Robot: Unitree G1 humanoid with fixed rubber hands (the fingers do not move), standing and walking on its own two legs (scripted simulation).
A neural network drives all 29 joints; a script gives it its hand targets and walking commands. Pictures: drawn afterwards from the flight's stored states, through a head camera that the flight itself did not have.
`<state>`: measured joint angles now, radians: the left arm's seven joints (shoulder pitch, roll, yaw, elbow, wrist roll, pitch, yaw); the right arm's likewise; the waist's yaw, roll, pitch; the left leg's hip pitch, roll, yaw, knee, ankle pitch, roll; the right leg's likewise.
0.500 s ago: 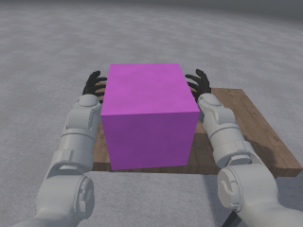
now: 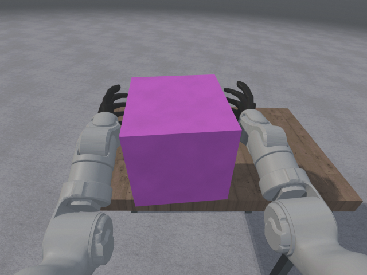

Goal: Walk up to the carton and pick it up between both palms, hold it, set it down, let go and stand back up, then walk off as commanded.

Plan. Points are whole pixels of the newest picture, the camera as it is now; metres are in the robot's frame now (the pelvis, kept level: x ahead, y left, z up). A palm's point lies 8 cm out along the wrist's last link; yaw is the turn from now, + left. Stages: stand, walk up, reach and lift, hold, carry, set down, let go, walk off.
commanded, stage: reach and lift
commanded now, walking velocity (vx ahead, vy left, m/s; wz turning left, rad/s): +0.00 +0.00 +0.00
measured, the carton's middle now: (177, 136) +0.40 +0.04 +0.17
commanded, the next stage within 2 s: hold in 0.48 s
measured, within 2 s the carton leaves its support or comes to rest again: neither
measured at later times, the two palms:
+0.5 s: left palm (110, 109) +0.38 +0.18 +0.25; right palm (251, 107) +0.40 -0.12 +0.26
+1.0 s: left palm (107, 108) +0.37 +0.18 +0.25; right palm (253, 104) +0.39 -0.11 +0.27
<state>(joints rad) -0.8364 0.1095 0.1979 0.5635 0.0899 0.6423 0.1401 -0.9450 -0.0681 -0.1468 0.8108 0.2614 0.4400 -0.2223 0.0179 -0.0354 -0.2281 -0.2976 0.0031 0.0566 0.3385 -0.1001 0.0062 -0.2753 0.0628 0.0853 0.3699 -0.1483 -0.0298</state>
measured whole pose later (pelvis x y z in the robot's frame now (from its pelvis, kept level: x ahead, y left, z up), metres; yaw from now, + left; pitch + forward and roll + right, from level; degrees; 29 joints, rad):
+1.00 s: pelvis +0.00 +0.00 +0.00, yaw +0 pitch +2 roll +0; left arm -0.84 0.09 0.24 0.42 0.11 0.79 0.12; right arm -0.96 -0.10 -0.10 0.70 0.33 0.57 -0.27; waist -0.01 -0.04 -0.25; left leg -0.26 0.00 0.06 0.34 -0.11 0.01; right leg -0.24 0.06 0.09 0.36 -0.15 -0.03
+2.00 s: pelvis +0.00 +0.00 +0.00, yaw +0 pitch +2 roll +0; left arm -0.84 0.08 0.24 0.36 0.12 0.84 0.12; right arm -0.96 -0.11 -0.10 0.65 0.36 0.62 -0.29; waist -0.03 -0.04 -0.26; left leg -0.26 0.00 0.06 0.34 -0.11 0.01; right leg -0.24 0.06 0.09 0.36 -0.15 -0.03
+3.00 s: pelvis +0.00 +0.00 +0.00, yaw +0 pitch +2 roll +0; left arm -0.84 0.08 0.24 0.36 0.12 0.84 0.11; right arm -0.96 -0.11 -0.10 0.65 0.36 0.62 -0.29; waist -0.03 0.00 -0.26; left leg -0.26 0.00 0.06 0.34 -0.11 0.01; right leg -0.24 0.06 0.09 0.36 -0.16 -0.03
